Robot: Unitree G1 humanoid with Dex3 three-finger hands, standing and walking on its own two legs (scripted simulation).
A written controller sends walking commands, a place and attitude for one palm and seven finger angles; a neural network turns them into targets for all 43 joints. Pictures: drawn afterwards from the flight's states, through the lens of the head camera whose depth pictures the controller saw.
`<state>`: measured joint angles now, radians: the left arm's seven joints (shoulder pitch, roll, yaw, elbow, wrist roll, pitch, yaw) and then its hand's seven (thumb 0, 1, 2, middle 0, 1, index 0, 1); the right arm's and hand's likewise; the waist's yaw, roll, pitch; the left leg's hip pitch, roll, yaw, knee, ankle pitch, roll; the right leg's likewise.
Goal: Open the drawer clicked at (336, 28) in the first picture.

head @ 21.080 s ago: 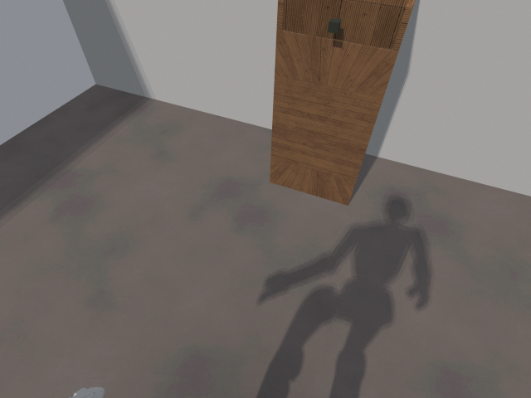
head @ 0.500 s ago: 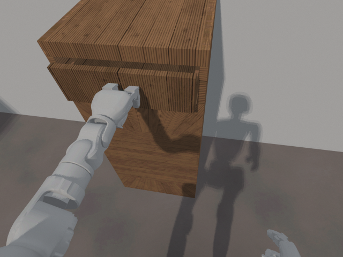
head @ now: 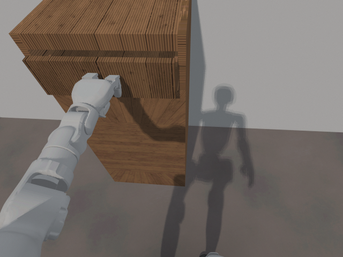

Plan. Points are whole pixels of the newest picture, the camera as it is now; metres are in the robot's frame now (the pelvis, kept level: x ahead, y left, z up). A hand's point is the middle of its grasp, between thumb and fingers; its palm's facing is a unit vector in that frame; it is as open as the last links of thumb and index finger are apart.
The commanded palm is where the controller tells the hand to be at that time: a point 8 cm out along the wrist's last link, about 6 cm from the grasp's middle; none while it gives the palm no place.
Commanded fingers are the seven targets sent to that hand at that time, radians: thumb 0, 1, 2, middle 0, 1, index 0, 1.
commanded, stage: pull the drawer open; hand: left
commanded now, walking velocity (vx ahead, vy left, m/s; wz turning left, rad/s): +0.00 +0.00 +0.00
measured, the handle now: (99, 91) +0.50 +0.19 +0.10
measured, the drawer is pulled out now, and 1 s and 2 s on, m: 0.04 0.09 0.19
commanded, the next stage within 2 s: none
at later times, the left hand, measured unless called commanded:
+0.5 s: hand (96, 120) +0.42 +0.19 +0.08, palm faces +0.02 -0.05 -1.00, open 6.5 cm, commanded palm +0.37 +0.19 +0.14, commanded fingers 0.00 0.90 0.90 -0.40 -1.35 -0.40 -1.35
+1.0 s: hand (95, 123) +0.41 +0.19 +0.08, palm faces -0.02 -0.04 -1.00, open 6.5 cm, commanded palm +0.36 +0.20 +0.14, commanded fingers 0.00 0.90 0.90 -0.40 -1.35 -0.40 -1.35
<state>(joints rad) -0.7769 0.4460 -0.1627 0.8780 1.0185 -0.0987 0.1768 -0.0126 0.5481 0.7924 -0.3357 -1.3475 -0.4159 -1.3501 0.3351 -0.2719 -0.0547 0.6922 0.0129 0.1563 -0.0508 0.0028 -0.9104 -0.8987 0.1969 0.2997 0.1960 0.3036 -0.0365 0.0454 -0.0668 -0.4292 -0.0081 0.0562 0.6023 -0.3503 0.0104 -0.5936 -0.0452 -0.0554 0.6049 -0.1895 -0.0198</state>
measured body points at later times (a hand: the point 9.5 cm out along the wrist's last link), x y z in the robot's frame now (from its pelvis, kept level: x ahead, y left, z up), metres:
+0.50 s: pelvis +0.04 +0.01 +0.01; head +0.07 -0.03 +0.46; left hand +0.41 +0.19 +0.14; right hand +0.18 -0.25 -0.12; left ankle -0.04 +0.11 -0.72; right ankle +0.06 -0.11 -0.72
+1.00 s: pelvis +0.03 +0.00 +0.01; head +0.06 -0.03 +0.45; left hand +0.40 +0.19 +0.14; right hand +0.19 -0.23 -0.12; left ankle -0.04 +0.11 -0.72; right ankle +0.06 -0.11 -0.72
